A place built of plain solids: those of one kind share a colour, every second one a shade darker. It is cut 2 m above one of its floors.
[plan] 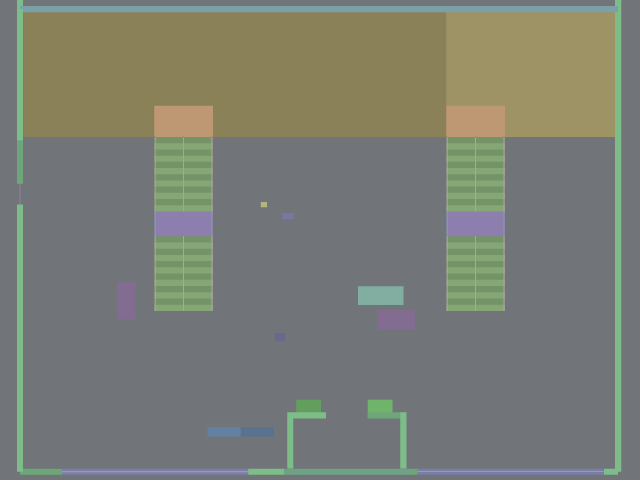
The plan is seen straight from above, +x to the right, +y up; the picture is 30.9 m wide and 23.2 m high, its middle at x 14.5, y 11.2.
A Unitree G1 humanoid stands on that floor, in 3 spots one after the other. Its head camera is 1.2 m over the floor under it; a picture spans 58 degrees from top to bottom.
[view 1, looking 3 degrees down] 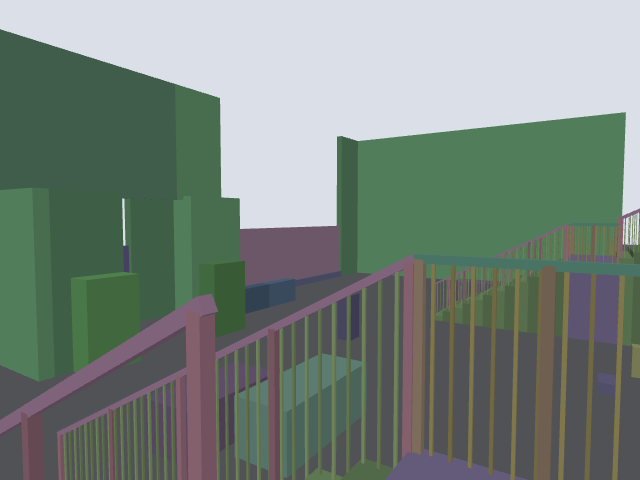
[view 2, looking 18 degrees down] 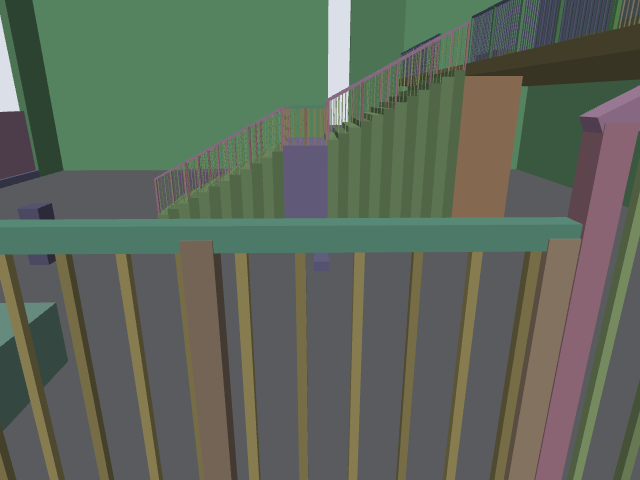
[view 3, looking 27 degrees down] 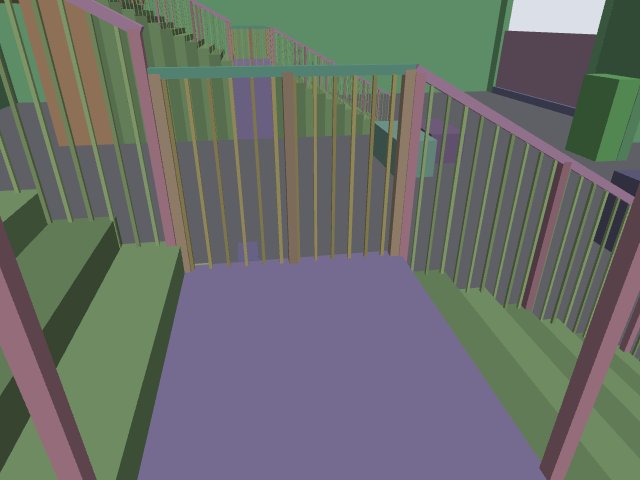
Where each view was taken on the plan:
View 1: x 22.73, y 12.18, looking -147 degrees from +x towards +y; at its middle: front_pane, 22.36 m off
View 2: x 21.31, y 12.18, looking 179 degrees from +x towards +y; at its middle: stair_rail_land_top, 0.67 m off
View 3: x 7.19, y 12.18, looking -9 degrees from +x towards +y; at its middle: ground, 7.20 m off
